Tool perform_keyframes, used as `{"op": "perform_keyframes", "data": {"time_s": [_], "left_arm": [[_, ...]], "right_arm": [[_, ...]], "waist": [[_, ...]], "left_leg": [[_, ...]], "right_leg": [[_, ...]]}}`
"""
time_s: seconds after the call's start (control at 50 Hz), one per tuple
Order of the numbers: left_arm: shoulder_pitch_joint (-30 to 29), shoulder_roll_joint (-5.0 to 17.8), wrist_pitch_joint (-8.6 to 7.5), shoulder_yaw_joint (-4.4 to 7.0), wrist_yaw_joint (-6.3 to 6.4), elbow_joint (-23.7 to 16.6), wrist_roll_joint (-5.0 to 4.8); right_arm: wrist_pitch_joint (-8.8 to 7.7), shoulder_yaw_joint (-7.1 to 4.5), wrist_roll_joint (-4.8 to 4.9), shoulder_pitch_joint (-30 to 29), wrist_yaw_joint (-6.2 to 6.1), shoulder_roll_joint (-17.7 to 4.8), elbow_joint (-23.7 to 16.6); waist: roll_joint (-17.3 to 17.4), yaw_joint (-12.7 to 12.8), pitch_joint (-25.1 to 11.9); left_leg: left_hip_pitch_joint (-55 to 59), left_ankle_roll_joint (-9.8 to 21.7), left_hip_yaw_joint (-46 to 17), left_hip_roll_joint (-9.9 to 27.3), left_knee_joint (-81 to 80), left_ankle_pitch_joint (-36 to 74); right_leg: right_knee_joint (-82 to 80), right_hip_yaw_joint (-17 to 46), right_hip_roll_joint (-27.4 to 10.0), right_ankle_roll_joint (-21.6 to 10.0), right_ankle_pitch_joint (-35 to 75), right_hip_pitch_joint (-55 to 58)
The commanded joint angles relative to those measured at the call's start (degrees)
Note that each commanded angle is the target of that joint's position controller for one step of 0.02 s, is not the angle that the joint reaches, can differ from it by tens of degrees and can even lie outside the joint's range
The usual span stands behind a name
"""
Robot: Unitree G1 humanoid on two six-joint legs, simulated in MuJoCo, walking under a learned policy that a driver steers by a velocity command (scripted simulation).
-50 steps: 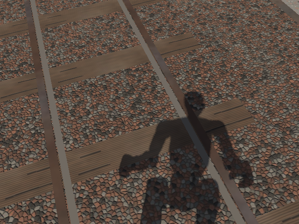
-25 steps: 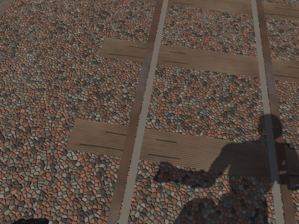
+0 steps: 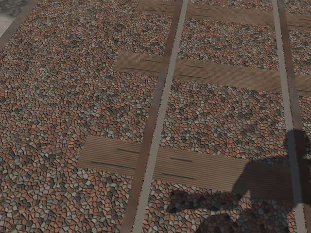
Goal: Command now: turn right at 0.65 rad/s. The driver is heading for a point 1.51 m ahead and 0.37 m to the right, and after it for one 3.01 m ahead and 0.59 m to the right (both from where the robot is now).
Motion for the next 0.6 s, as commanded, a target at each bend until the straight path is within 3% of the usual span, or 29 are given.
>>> {"op": "perform_keyframes", "data": {"time_s": [0.02,0.04,0.08,0.12,0.16,0.2,0.24,0.26,0.38,0.4,0.42,0.44,0.46,0.48,0.5,0.52,0.54,0.56,0.58,0.6], "left_arm": [[0.4,9.9,-1.44,3.10,-0.12,-5.5,0.99],[1.5,10.3,-1.08,3.62,-0.39,-4.3,0.68],[1.7,7.4,-0.10,2.83,-0.76,-4.1,0.84],[-1.6,5.1,-0.06,1.59,-1.65,-6.0,0.36],[-4.9,4.2,-0.19,0.78,-2.50,-8.1,0.21],[-7.9,4.1,-0.09,0.06,-3.33,-10.2,0.16],[-10.0,5.1,-0.24,-0.05,-4.01,-12.0,0.00],[-10.9,5.5,-0.45,-0.08,-4.20,-12.7,-0.02],[-14.8,3.8,-1.77,-1.45,-4.93,-15.0,-0.21],[-14.0,3.9,-1.77,-1.55,-5.13,-15.0,-0.27],[-11.0,4.4,-1.69,-1.31,-5.18,-14.2,-0.33],[-4.6,5.9,-1.56,-0.38,-4.95,-11.9,-0.45],[6.8,9.7,-1.44,1.78,-4.41,-7.7,-0.73],[22.1,16.3,-1.31,4.76,-3.43,-3.0,-1.25],[21.4,23.2,-2.62,5.25,-3.38,-4.3,-1.27],[18.2,17.3,-4.76,3.16,-4.03,-6.7,-0.39],[16.6,14.2,-5.70,2.08,-4.13,-6.3,0.51],[13.5,12.4,-6.03,1.44,-4.01,-6.7,0.69],[9.1,11.1,-6.05,0.93,-3.68,-7.5,1.30],[5.7,8.7,-6.11,-0.03,-3.16,-8.1,2.44]], "right_arm": [[-0.83,-2.65,-2.46,-0.9,-0.35,-8.7,-4.0],[-0.91,-2.05,-1.88,-2.8,-0.88,-6.6,-4.5],[-0.96,-1.77,0.13,-4.0,-1.55,-6.0,-4.0],[-0.33,-2.11,-0.09,-1.5,-1.88,-7.1,-3.3],[0.45,-2.45,-0.49,0.7,-1.93,-8.2,-2.8],[0.18,-3.16,0.06,5.0,-1.14,-10.6,-1.8],[-1.14,-3.61,0.82,6.0,-0.18,-12.4,-1.4],[-1.78,-3.77,1.00,6.1,0.22,-12.9,-1.3],[-3.33,-4.38,1.27,10.6,1.91,-14.0,1.7],[-3.30,-4.41,1.19,10.3,1.97,-14.4,1.9],[-3.27,-4.49,1.15,8.4,1.95,-15.2,1.6],[-3.21,-4.56,1.54,6.3,1.84,-16.0,1.4],[-3.37,-4.08,2.04,4.9,1.61,-15.1,1.0],[-4.27,-2.94,0.92,2.0,1.00,-12.0,-2.2],[-6.55,-0.02,-0.51,0.0,1.16,-3.1,-7.6],[-8.74,-0.93,1.72,-6.4,1.46,-9.9,-9.3],[-9.86,-1.14,3.23,-6.7,1.89,-11.5,-9.5],[-10.41,-0.86,2.00,-3.6,1.86,-11.2,-7.8],[-10.31,-1.08,0.47,-0.5,1.85,-11.1,-6.1],[-9.42,-1.17,0.08,2.8,2.28,-11.1,-4.1]], "waist": [[11.6,-1.2,-6.8],[8.6,-0.2,-6.7],[8.9,-0.4,-4.7],[9.5,-2.7,-3.5],[9.5,-4.8,-3.7],[8.5,-7.5,-5.3],[8.7,-8.2,-2.6],[8.5,-8.2,-1.1],[6.8,-8.6,2.6],[7.1,-7.5,2.3],[7.8,-4.9,1.0],[7.8,-0.5,-2.1],[5.3,5.9,-7.7],[-2.8,13.0,-11.6],[-19.3,7.9,-14.6],[-9.1,10.1,-14.1],[-5.9,7.5,-8.2],[-1.4,4.1,-5.4],[-1.2,0.4,-2.7],[-2.5,-2.1,-1.4]], "left_leg": [[9.6,14.0,-17.4,26.3,-6.1,34.1],[9.2,12.1,-12.3,23.3,-4.9,34.4],[10.7,9.5,-4.7,19.1,-3.1,37.7],[10.8,10.1,-0.2,17.6,-3.8,39.9],[12.4,10.9,1.7,18.2,-4.2,37.7],[13.9,11.6,0.0,21.3,-9.4,15.8],[14.2,11.2,-2.1,23.5,-14.4,-4.1],[15.1,10.6,-2.2,24.1,-15.8,-7.8],[20.3,7.9,6.6,24.7,-15.5,-3.1],[18.9,7.2,9.2,24.2,-14.1,1.7],[15.4,6.0,13.1,22.8,-10.4,12.8],[10.6,4.4,17.7,20.7,-2.3,28.2],[2.2,2.2,22.2,17.5,13.1,41.6],[-21.4,-1.7,21.3,13.2,36.6,23.3],[-42.7,-3.4,10.8,3.7,55.2,-19.9],[-49.6,-1.9,-0.2,4.4,58.4,-15.2],[-50.9,-0.4,0.0,6.5,55.8,-10.4],[-46.0,0.2,-0.5,8.5,49.8,-6.9],[-40.5,-0.5,-0.9,10.1,43.9,-3.0],[-36.4,-1.3,-0.2,11.6,41.2,1.0]], "right_leg": [[23.4,-4.6,-2.8,2.6,-17.6,-14.6],[28.0,-5.6,-3.6,3.4,-15.0,-14.5],[31.6,-7.7,-5.6,5.2,-8.1,-18.4],[29.2,-11.7,-7.0,6.4,-4.8,-19.3],[24.1,-13.6,-8.4,6.5,-3.3,-18.7],[20.8,-14.7,-10.2,5.5,-2.9,-17.9],[18.5,-14.8,-11.3,3.6,-3.5,-19.8],[17.3,-14.8,-11.6,2.6,-3.6,-21.3],[13.1,-17.4,-11.9,-2.2,-6.3,-22.2],[12.1,-18.7,-10.9,-2.9,-7.0,-18.8],[10.1,-21.2,-8.6,-3.9,-8.1,-11.5],[7.0,-24.8,-4.7,-5.0,-7.0,0.3],[4.0,-26.8,-0.6,-7.5,-2.6,18.9],[2.4,-14.0,-3.7,-12.9,-5.3,42.3],[-11.4,23.6,-17.6,-21.8,-25.9,48.2],[-19.8,33.3,-22.2,-22.5,-30.0,46.0],[-20.7,29.0,-23.4,-21.5,-23.2,41.1],[-19.8,22.9,-20.9,-20.0,-16.6,33.8],[-19.3,16.7,-18.0,-18.8,-10.7,26.6],[-20.2,11.1,-16.0,-17.6,-7.0,21.9]]}}
Velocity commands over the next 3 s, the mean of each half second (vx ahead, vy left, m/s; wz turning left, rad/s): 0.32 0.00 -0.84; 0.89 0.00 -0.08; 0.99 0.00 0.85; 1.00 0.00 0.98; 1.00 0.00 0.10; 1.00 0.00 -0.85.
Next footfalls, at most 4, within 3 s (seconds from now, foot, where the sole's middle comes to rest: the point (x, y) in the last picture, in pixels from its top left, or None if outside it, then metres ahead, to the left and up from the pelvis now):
0.46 right None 0.11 -0.23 -0.77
0.92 left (255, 197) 0.61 -0.39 -0.77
1.34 right None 0.88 -0.73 -0.77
1.82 left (248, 86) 1.27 -0.46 -0.77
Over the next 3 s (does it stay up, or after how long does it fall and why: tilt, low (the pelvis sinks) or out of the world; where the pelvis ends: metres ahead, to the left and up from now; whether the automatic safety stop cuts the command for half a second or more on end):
stays up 2.05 -0.14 -0.01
